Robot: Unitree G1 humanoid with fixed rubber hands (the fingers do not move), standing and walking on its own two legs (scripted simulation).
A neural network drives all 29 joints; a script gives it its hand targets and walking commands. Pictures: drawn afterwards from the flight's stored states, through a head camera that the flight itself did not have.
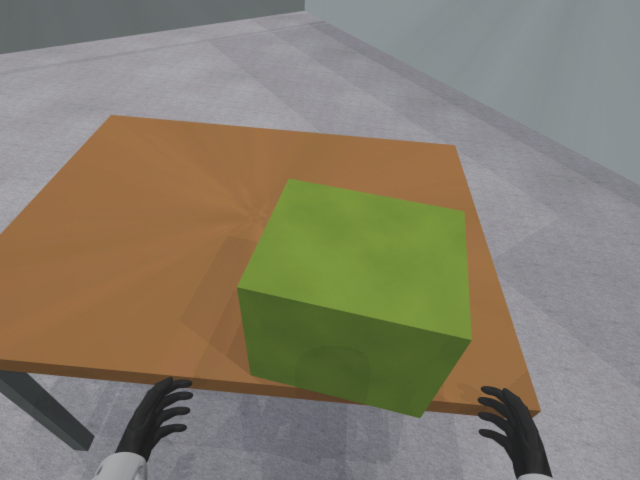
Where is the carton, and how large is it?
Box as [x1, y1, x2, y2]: [237, 179, 471, 417]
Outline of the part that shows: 288,179 237,286 250,374 420,417 471,340 463,211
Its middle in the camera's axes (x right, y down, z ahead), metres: +0.05 +0.09 +0.61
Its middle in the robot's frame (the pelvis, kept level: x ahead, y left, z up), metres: +0.39 -0.05 -0.02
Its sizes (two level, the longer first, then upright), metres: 0.277 0.225 0.238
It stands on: a table, 0.63 m high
